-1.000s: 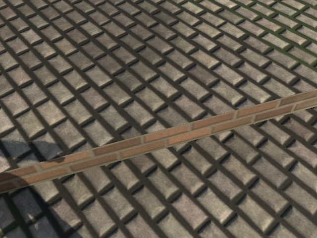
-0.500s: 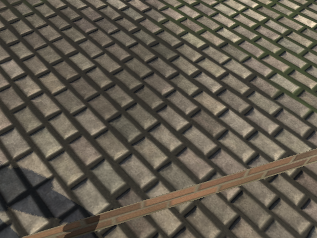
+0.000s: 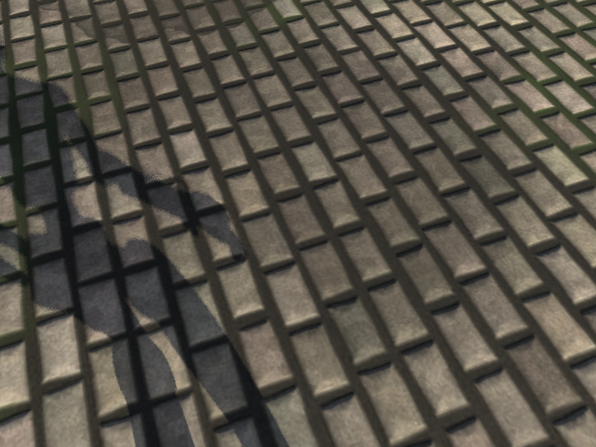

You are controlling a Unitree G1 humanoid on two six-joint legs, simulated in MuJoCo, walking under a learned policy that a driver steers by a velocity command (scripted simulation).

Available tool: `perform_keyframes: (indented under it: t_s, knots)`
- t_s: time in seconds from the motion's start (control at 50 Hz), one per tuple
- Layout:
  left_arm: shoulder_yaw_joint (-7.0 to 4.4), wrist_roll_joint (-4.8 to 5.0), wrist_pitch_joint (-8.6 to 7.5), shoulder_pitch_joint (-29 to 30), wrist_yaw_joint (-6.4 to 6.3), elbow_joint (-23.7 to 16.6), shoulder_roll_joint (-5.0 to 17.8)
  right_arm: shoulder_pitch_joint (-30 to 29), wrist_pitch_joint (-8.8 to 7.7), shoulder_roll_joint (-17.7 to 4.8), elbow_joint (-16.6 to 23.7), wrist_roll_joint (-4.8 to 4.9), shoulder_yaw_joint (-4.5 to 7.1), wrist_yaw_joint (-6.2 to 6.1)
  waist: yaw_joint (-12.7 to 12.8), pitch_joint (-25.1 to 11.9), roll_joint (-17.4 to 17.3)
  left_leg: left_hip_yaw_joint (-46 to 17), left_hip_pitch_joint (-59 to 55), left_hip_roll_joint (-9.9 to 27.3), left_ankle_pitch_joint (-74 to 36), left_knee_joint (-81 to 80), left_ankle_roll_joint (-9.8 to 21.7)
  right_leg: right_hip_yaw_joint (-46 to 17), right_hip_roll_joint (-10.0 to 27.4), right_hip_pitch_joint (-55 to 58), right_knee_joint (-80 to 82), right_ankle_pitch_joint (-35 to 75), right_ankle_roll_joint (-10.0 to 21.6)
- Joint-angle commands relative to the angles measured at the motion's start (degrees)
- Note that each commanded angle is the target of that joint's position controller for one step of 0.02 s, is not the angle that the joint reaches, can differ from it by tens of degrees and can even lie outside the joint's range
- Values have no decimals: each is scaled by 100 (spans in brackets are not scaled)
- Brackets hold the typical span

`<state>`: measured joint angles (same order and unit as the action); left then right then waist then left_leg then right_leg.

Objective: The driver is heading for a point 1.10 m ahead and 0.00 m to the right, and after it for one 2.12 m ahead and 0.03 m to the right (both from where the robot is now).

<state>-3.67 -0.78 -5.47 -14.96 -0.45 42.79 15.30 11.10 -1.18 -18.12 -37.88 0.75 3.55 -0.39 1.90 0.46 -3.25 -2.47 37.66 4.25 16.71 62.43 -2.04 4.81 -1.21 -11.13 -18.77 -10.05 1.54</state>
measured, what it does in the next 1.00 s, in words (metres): climbs: left foot, then right foot 0.16 m higher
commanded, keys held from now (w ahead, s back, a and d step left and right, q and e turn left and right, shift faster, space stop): w+q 0.12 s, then w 0.80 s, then w+e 0.08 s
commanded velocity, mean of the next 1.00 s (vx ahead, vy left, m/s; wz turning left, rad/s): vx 0.50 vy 0.00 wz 0.20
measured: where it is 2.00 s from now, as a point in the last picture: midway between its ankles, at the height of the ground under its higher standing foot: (298, 187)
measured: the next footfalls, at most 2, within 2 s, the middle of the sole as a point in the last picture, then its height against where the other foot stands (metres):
left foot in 0.22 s outside the picture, level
right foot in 0.66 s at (338, 414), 0.16 m higher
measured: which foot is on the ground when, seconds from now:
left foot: up 0.00-0.20, down 0.22-0.70, up 0.72-1.00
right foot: down 0.00-0.22, up 0.24-0.64, down 0.66-1.00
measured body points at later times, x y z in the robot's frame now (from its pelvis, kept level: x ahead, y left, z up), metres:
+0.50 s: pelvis +0.22 +0.06 +0.00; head +0.24 +0.09 +0.45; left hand +0.39 +0.26 -0.10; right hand +0.16 -0.18 -0.13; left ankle +0.14 +0.14 -0.74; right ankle +0.31 -0.06 -0.38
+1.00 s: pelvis +0.49 +0.07 +0.16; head +0.49 +0.06 +0.61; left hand +0.42 +0.29 +0.02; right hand +0.73 -0.09 +0.07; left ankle +0.60 +0.26 -0.47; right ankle +0.45 -0.02 -0.58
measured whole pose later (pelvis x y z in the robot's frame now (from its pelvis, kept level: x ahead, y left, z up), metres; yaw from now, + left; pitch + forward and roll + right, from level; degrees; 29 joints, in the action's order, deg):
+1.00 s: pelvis +0.49 +0.07 +0.16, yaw +11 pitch +3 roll +0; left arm 0.9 -0.2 -5.7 -25.3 1.1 56.9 8.9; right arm 5.7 -3.6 -11.0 -39.9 -0.2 -1.4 1.2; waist 2.0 -4.1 -1.8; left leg -3.4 50.0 3.9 -3.1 64.1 3.4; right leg 6.3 -1.1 -8.1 -20.4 -15.2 3.1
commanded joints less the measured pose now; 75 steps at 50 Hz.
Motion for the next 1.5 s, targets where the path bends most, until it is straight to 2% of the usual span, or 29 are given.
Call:
perform_keyframes:
  t_s: [0.02, 0.16, 0.22, 0.24, 0.26, 0.28, 0.32, 0.38, 0.44, 0.52, 0.58, 0.62, 0.66, 0.68, 0.7, 0.72, 0.76, 0.78, 0.82, 0.88, 0.96, 1.08, 1.16, 1.2, 1.22, 1.24, 1.28, 1.34, 1.5]
  knots:
    - [-227, 29, -100, 386, -45, -361, 889, -92, -44, -76, 465, -18, -18, 65, -137, -213, 762, -117, 101, 243, -722, -555, -49, -730, 1615, 270, 879, 1556, 1035]
    - [-204, 217, 163, 470, 48, -438, 1186, -279, 213, -159, 719, -133, -5, 153, -258, -483, 988, 692, -1416, -369, -122, -1588, 470, -61, 1744, 538, -283, 3968, 703]
    - [-60, 279, 127, 603, 60, -396, 892, 1547, 140, -547, 108, -159, 255, 112, -1204, -882, 440, 652, -4027, -684, -1945, -4030, 857, 454, 1056, -540, -3334, 3317, 131]
    - [200, -128, 29, 257, 134, -530, 57, 1558, 127, -1273, 99, -173, 298, 15, -561, -742, -1445, -1685, -5184, 979, -5201, -3581, 1237, 285, 397, -2782, -5713, -2305, -317]
    - [203, 118, -70, -548, 184, -261, 298, 1878, 119, -1389, 200, -244, 342, 28, -673, -1807, -945, -3304, -5583, 2036, -4712, -3886, 2488, -764, 160, -3577, -7093, -2361, -466]
    - [111, 314, -74, -72, 210, -343, 630, 1930, 123, -1156, 41, -181, 347, 70, -857, -1370, -212, -3293, -5381, 1963, -2293, -4323, 2656, -692, 301, -4456, -7714, -2055, -491]
    - [249, 252, -39, 862, 152, -527, 198, 1653, 141, -614, -185, -96, 154, 105, -774, -161, 225, -2746, -4366, 1511, 194, -4650, 2108, -467, 625, -5480, -8422, -1564, -360]
    - [466, 339, 132, 734, 183, -699, -477, 1688, 116, 104, -702, -216, -176, 135, -297, 335, -385, -2082, -3138, 1325, 23, -4873, 1881, -361, 555, -6331, -11018, -1731, -261]
    - [714, 392, 191, 1020, 155, -1119, -860, 1782, 121, 289, -1196, -230, -336, 155, -153, 666, -80, -1483, -2703, 1309, 241, -4836, 1459, -739, 384, -7632, -12268, -1541, -77]
    - [1009, 60, 139, 2242, 209, -2000, -829, 1477, 117, 204, -1297, -134, -444, -76, -80, 432, 39, -316, -467, 499, -102, -5955, 1373, 320, 526, -5480, -8620, 23, -239]
    - [932, 88, 78, 2103, 67, -2056, -643, 2144, -58, -103, -1758, 198, -357, -160, 21, -550, -494, 101, -1896, 569, -3029, -6464, 1459, 854, 517, -3015, -6577, -107, 26]
    - [719, 181, 59, 1532, 147, -1827, -240, 2423, -14, -541, -1818, 19, -286, -211, 311, -967, -1112, 168, -3881, 769, -8417, -5215, 1344, 1137, -142, -2530, -5536, -1463, 291]
    - [467, 229, 121, 558, 286, -1600, 248, 2058, 121, -760, -1893, -150, -178, -287, 899, -1266, -1665, 147, -5150, 1115, -10704, -3525, 1213, 237, -231, -2178, -4242, -1728, 667]
    - [326, 125, 145, -542, 356, -1196, 701, 1805, 35, -738, -1683, -296, -128, -316, 1223, -1938, -979, 13, -4266, 1078, -10168, -2016, 1378, -1308, 332, -642, -3786, -1226, 1012]
    - [132, -126, 186, -1154, 358, -665, 1235, 2154, -163, 142, -1512, -169, -218, -90, 839, -2546, 2283, -240, -1775, -494, -4522, 447, 1108, -4754, 1572, 1158, -1211, -1544, 2077]
    - [181, -161, 259, -1287, 193, -430, 891, 2010, -384, 375, -1645, -293, -212, 247, 834, -2692, 2358, -1276, -528, -1411, -424, 3257, 894, -6987, 2196, 1381, 296, -1809, 2286]
    - [387, 114, 168, -495, 236, 13, 0, 353, -430, 677, -663, 9, -283, 409, 258, -292, 637, -1133, 1039, -984, 8, 5018, 1137, -5014, 2236, -742, -62, -2177, 1459]
    - [497, 1, 116, -228, 321, 399, -515, -52, -345, 674, -363, 29, -318, 346, -145, 427, 74, -910, 1218, -650, -136, 4814, 1329, -3499, 1781, -1621, -241, -2100, 1047]
    - [523, -75, 26, 176, 431, 696, -911, 894, -156, 879, -464, 90, -461, 258, -804, 380, 304, -1014, 873, -473, -684, 4378, 1307, -1802, 1282, -2105, -337, -972, 576]
    - [389, -19, -30, 148, 412, 850, -449, 597, -96, 646, -303, 87, -493, 98, -773, 485, 383, -683, 1013, -400, -927, 2373, 983, -621, 890, -1977, 320, -207, 667]
    - [310, 66, -170, -499, 98, 1029, 145, -198, -256, 314, -76, -174, -383, 138, -419, -92, 780, 254, 563, -5, -2231, 196, 461, -485, 802, -819, 964, 1150, 943]
    - [104, 212, 5, -1328, -36, 999, 534, -1729, -421, 356, 202, 74, -336, 269, 304, 250, 778, 220, 399, -154, -1991, -2904, 92, -1208, 1408, 1045, 980, 680, 970]
    - [-24, 209, 147, -1257, -44, 955, 644, -1540, -560, 1, 144, 83, -180, 305, 52, 329, 1084, 164, -676, -336, -1346, -3804, 265, -1538, 1553, 1276, 406, 1276, 870]
    - [-33, 132, 162, -1039, 8, 809, 587, -155, -623, -518, -203, -5, 63, 208, -595, -623, 1027, 121, -2858, -253, -1296, -3705, 645, -1230, 1115, 706, -1203, 2438, 620]
    - [58, 15, 128, -792, 13, 483, 326, 1061, -620, -1001, -364, -128, 201, 129, -1065, -1723, 352, -979, -4757, 896, -1462, -3309, 1040, -954, 690, -543, -3018, 1101, 445]
    - [267, 148, 27, -1459, 16, 310, -463, 1178, -539, -1235, -353, -208, 255, 118, -715, -2495, -1475, -3523, -6430, 2185, -291, -4039, 1914, -682, -153, -2776, -4822, -1955, 69]
    - [-19, 353, -14, -789, 12, 254, 535, 671, -509, -239, -221, -117, 24, 32, -752, -1453, -617, -2795, -5232, 1858, 236, -4444, 1538, -1254, 452, -3478, -5885, -1547, 51]
    - [-86, 293, 104, -442, -11, 122, 346, 121, -544, 41, -299, -162, -41, 39, -285, -460, -204, -1053, -3452, 1228, -1035, -5000, 1274, -1119, 905, -2925, -5453, -593, -13]
    - [-2, 216, 310, 493, 210, -401, 83, 137, -565, -472, -517, -161, 200, 14, -223, 244, 102, 646, -2838, 1024, -2020, -5504, 1251, -856, 1014, -2996, -3430, 812, -143]
Keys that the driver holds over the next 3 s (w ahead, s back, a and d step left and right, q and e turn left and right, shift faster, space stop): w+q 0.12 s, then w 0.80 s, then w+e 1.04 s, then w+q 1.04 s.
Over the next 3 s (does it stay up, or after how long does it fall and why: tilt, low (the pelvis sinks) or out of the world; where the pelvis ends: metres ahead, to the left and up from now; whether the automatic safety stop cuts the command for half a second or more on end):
stays up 1.58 -0.08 0.16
